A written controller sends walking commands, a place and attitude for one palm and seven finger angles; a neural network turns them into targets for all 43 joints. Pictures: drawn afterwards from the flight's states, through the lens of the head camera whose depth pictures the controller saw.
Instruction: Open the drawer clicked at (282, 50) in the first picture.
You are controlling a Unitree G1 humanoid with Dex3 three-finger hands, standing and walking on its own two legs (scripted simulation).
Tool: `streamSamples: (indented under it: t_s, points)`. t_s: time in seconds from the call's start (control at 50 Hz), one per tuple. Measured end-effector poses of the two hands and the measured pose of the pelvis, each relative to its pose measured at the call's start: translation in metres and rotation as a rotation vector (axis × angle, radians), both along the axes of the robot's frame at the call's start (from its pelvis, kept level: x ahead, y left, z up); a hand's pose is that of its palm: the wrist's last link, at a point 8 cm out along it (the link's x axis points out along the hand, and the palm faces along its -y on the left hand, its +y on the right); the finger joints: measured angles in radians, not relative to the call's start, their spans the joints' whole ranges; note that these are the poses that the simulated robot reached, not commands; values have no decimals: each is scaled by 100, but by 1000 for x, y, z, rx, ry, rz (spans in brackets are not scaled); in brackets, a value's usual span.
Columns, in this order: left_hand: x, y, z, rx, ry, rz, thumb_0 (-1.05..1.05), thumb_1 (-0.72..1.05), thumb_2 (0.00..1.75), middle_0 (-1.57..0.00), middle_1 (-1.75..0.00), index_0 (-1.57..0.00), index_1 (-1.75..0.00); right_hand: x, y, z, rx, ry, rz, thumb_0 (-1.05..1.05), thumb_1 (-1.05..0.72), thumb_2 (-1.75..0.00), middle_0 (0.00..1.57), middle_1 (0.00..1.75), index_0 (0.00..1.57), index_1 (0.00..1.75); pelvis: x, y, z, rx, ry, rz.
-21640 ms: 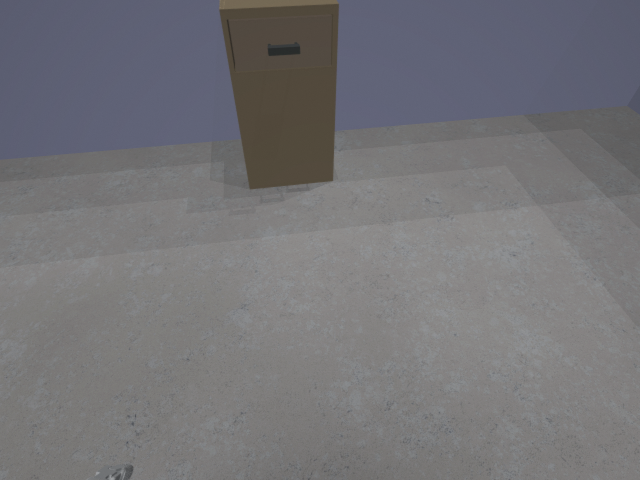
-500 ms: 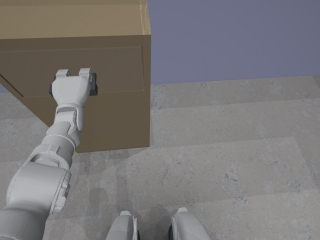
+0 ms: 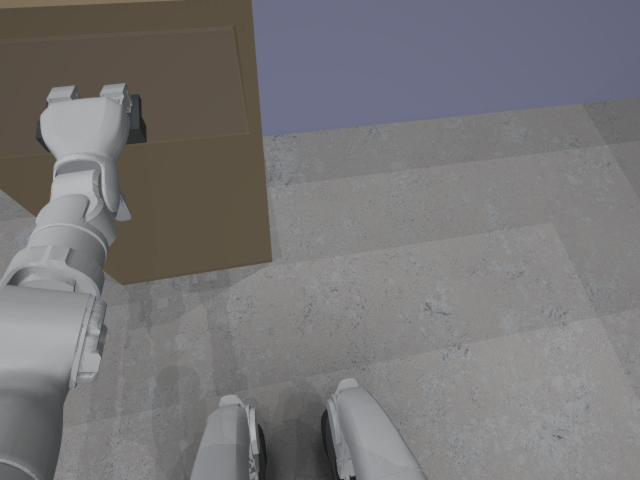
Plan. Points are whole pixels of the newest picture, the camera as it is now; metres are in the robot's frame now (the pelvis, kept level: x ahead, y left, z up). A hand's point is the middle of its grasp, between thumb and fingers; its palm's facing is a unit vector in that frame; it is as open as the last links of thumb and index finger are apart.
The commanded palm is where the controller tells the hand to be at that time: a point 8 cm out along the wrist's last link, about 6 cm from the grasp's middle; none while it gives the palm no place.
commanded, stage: lift the hand off the handle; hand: left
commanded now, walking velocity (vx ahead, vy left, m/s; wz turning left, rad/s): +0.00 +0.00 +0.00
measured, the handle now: (94, 118) +0.58 +0.22 +0.03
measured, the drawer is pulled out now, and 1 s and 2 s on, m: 0.00 0.00 0.00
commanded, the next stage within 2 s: none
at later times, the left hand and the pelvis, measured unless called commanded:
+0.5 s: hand (104, 153) +0.54 +0.21 +0.01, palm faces -0.06 -0.02 -1.00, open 13.5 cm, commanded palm +0.55 +0.20 +0.08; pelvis +0.04 +0.00 +0.03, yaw +1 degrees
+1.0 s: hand (99, 147) +0.54 +0.21 +0.02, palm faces -0.11 -0.05 -0.99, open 13.2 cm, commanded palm +0.55 +0.20 +0.12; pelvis +0.06 +0.00 +0.06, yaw +1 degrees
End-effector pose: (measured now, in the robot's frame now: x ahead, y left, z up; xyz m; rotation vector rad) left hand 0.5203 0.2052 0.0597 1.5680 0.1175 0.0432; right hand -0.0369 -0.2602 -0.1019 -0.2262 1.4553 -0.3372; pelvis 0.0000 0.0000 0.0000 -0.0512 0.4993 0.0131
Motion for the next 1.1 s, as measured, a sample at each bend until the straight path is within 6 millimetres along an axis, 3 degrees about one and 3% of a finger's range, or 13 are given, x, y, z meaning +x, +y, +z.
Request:
streamSamples:
  t_s: [0.14, 0.46, 0.86, 1.1]
  points:
    - [-2, 0, 5, -7, 29, -4, 0, -48, 31, -33, -121, -36, -121, 26, 5, 8, 12, -41, 18, 0, -91, -89, 20, 30, 20, 30, 9, 1, 14, 3, -15, -1]
    - [1, 2, 6, -11, 2, -21, 0, -49, 30, -34, -122, -39, -121, 81, -4, 19, -3, -79, 66, 0, -91, -89, 20, 30, 20, 30, 33, 1, 26, -2, -27, 15]
    - [3, 5, 15, -35, 59, -39, 0, -49, 30, -39, -121, -42, -119, 74, -2, 40, 5, -12, 14, 0, -91, -89, 20, 30, 20, 30, 56, 2, 48, 6, -58, 8]
    - [4, 5, 27, -44, 64, -31, 0, -49, 30, -42, -122, -46, -120, 96, -2, 49, 6, -41, 22, 0, -91, -89, 20, 30, 20, 30, 68, 2, 60, 11, -84, 11]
